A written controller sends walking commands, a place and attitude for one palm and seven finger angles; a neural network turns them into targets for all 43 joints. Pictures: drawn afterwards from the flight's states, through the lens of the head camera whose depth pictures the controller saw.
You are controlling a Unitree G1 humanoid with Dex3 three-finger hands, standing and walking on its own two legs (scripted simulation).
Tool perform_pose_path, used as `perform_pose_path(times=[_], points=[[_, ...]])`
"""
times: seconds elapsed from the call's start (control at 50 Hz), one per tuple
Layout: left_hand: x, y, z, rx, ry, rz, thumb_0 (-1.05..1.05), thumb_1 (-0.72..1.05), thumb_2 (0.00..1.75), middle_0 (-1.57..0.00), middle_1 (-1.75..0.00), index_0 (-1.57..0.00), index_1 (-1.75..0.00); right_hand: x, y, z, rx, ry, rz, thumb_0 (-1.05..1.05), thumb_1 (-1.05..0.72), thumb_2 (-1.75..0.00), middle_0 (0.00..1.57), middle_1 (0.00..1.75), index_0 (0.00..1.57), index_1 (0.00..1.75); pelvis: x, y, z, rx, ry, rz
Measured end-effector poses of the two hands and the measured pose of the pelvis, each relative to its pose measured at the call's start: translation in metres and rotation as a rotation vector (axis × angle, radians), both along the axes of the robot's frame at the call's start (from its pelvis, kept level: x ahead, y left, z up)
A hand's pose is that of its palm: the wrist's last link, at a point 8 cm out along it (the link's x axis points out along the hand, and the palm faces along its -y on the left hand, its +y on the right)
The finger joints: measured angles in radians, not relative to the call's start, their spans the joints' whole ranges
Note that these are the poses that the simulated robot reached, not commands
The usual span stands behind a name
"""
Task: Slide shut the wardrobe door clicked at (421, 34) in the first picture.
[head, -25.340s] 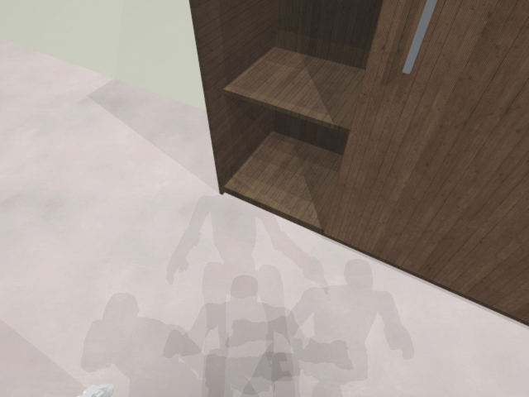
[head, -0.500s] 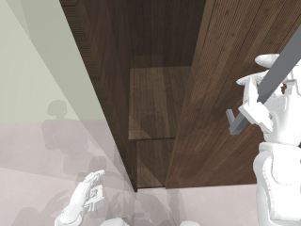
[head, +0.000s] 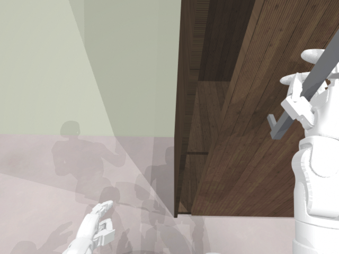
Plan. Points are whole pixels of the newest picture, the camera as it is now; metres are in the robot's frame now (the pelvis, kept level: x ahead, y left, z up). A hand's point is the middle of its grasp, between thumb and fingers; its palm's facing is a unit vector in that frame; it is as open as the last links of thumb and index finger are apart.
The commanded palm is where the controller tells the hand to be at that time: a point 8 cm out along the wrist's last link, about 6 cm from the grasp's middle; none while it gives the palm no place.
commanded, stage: step sideways, sliding the door along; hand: right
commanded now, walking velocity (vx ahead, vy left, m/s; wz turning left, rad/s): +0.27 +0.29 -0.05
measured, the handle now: (312, 67) +0.36 -0.23 +0.27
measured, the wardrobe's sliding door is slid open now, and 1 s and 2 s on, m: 0.07 0.00 0.00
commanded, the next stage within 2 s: stop walking and hold the door there in 0.68 s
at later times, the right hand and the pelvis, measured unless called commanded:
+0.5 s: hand (246, 94) +0.34 -0.12 +0.23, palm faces +0.46 +0.89 -0.04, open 5.9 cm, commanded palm +0.29 -0.09 +0.24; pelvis +0.03 +0.11 +0.00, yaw -4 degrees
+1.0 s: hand (250, 96) +0.34 -0.13 +0.23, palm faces +0.42 +0.89 -0.18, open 5.9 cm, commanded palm +0.28 -0.15 +0.23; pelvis +0.06 +0.10 +0.01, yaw -1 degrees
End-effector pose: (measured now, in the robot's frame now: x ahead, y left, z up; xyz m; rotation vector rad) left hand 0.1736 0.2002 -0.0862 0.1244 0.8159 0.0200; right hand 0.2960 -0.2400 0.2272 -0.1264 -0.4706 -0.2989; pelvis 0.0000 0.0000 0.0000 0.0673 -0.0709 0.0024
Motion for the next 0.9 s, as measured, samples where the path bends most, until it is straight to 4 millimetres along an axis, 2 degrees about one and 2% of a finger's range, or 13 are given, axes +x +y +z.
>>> perform_pose_path(times=[0.1, 0.14, 0.22, 0.3, 0.38, 0.48, 0.58, 0.66, 0.8, 0.9], points=[[0.001, 0.017, 0.003, 0.032, 0.049, -0.012, 0.02, 0.91, 0.9, -0.2, -0.3, -0.2, -0.3, 0.0, 0.019, 0.0, 0.021, 0.009, -0.014, 0.01, -0.77, -0.84, 0.48, 1.42, 0.23, 1.35, 0.007, 0.016, 0.008, -0.042, 0.033, -0.004], [0.006, 0.024, 0.004, 0.053, 0.039, -0.013, 0.02, 0.91, 0.9, -0.2, -0.3, -0.2, -0.3, 0.001, 0.025, 0.0, 0.025, -0.004, 0.002, 0.02, -0.77, -0.84, 0.48, 1.42, 0.25, 1.34, 0.011, 0.018, 0.006, -0.038, 0.043, -0.003], [0.017, 0.036, 0.013, 0.048, 0.034, -0.019, 0.02, 0.91, 0.9, -0.2, -0.3, -0.2, -0.3, 0.002, 0.039, 0.0, 0.023, 0.001, 0.029, 0.01, -0.78, -0.85, 0.47, 1.43, 0.24, 1.35, 0.012, 0.035, 0.013, -0.054, 0.023, -0.013], [0.034, 0.046, 0.019, 0.022, 0.01, -0.072, 0.02, 0.91, 0.9, -0.2, -0.3, -0.2, -0.3, 0.002, 0.055, 0.001, 0.001, 0.016, 0.016, 0.01, -0.78, -0.85, 0.47, 1.43, 0.26, 1.36, 0.016, 0.056, 0.016, -0.021, 0.01, -0.017], [0.057, 0.06, 0.015, -0.017, -0.044, -0.119, 0.01, 0.91, 0.9, -0.2, -0.3, -0.2, -0.3, 0.002, 0.073, 0.0, -0.021, -0.002, -0.024, 0.0, -0.78, -0.85, 0.5, 1.43, 0.24, 1.35, 0.023, 0.083, 0.004, -0.023, -0.005, -0.019], [0.079, 0.084, 0.013, -0.025, -0.059, -0.124, 0.01, 0.91, 0.9, -0.2, -0.3, -0.2, -0.3, 0.001, 0.078, 0.0, 0.003, -0.005, -0.151, -0.01, -0.75, -0.85, 0.55, 1.45, 0.27, 1.33, 0.03, 0.109, 0.003, -0.024, 0.001, -0.063], [0.094, 0.109, 0.015, 0.034, -0.061, -0.122, 0.01, 0.91, 0.9, -0.2, -0.3, -0.2, -0.3, 0.001, 0.079, -0.001, 0.017, -0.009, -0.189, -0.01, -0.74, -0.86, 0.56, 1.45, 0.31, 1.33, 0.042, 0.115, 0.004, -0.025, 0.037, -0.084], [0.1, 0.119, 0.017, 0.041, -0.055, -0.111, 0.01, 0.91, 0.9, -0.2, -0.3, -0.2, -0.3, 0.001, 0.079, -0.001, 0.008, -0.01, -0.199, -0.01, -0.75, -0.86, 0.56, 1.45, 0.3, 1.33, 0.046, 0.119, 0.008, -0.036, 0.034, -0.09], [0.107, 0.115, 0.015, 0.039, -0.068, -0.123, 0.01, 0.91, 0.9, -0.2, -0.3, -0.2, -0.3, 0.001, 0.079, -0.001, -0.007, -0.017, -0.196, -0.01, -0.76, -0.84, 0.56, 1.45, 0.27, 1.32, 0.056, 0.115, 0.004, -0.029, 0.057, -0.094], [0.101, 0.108, 0.01, 0.001, -0.053, -0.071, 0.01, 0.91, 0.9, -0.2, -0.3, -0.2, -0.3, 0.001, 0.071, 0.002, -0.134, 0.005, -0.156, -0.06, -0.72, -0.8, 0.55, 1.46, 0.27, 1.34, 0.058, 0.114, 0.007, -0.047, 0.056, -0.065]])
